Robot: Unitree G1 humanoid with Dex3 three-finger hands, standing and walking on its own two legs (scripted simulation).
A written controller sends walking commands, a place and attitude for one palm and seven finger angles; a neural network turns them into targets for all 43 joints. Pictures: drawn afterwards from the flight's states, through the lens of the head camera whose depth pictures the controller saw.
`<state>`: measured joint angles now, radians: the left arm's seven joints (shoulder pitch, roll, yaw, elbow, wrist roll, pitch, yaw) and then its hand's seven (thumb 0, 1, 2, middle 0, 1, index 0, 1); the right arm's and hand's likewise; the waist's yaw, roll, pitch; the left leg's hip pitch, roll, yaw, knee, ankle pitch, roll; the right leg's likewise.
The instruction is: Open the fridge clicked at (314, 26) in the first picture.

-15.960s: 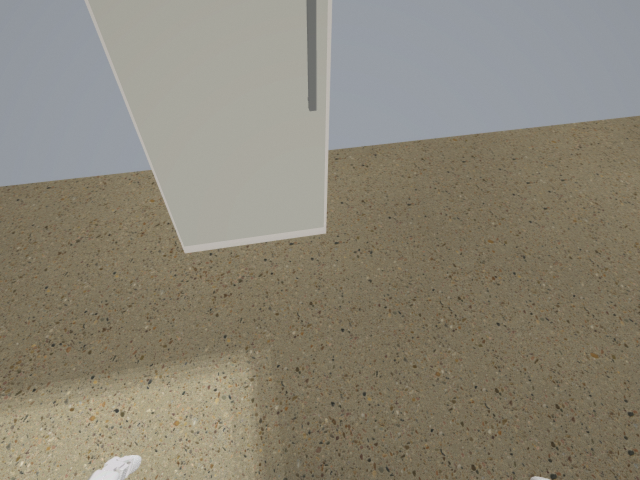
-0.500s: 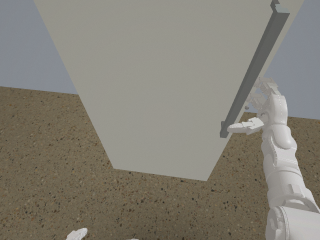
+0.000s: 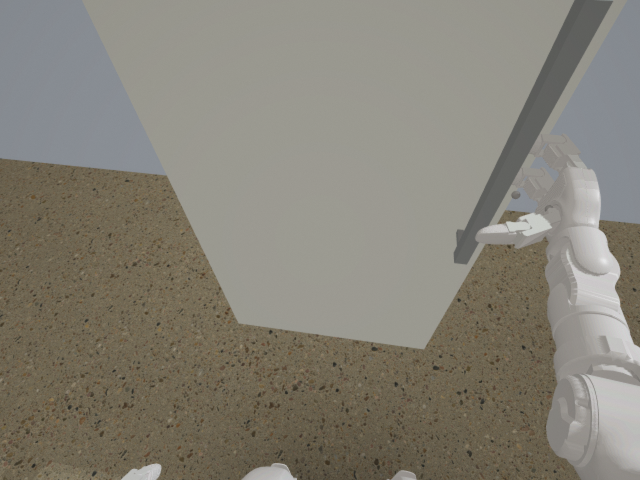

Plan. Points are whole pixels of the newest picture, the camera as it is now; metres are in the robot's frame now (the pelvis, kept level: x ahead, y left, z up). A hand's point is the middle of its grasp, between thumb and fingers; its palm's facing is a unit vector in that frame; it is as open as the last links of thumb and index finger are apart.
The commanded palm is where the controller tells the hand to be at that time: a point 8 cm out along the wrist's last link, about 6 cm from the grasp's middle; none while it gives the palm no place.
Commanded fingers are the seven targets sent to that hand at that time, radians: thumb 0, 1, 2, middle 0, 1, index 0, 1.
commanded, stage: slide the fingers in behind the handle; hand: right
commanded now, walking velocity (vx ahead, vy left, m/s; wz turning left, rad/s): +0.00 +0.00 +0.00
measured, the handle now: (502, 160) +0.51 -0.16 +0.12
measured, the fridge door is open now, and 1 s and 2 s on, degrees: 0 0 0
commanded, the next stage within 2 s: grip the handle and tug to test in 1.88 s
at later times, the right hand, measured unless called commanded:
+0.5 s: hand (514, 197) +0.46 -0.17 +0.10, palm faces +0.00 +1.00 +0.02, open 13.9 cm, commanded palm +0.43 -0.22 +0.11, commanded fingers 0.00 0.50 -0.30 0.30 1.20 0.30 1.20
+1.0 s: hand (484, 195) +0.46 -0.14 +0.10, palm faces +0.00 +1.00 +0.02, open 13.9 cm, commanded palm +0.43 -0.19 +0.11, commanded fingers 0.00 0.50 -0.30 0.30 1.20 0.30 1.20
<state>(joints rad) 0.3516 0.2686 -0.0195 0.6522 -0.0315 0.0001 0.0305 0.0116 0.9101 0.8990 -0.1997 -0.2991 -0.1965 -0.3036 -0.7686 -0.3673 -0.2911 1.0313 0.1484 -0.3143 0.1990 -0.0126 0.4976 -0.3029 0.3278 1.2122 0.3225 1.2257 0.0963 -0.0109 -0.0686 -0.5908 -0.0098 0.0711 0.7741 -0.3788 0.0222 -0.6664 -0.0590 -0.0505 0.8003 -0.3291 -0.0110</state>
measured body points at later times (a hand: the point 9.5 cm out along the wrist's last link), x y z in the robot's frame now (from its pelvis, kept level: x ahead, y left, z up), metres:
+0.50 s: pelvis +0.00 -0.01 +0.00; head +0.06 -0.02 +0.44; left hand +0.05 +0.25 -0.12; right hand +0.45 -0.23 +0.10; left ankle +0.00 +0.11 -0.70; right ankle +0.04 -0.11 -0.70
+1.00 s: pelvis +0.01 -0.01 +0.00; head +0.07 -0.01 +0.45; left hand +0.08 +0.25 -0.12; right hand +0.45 -0.19 +0.10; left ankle +0.00 +0.11 -0.70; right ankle +0.04 -0.11 -0.70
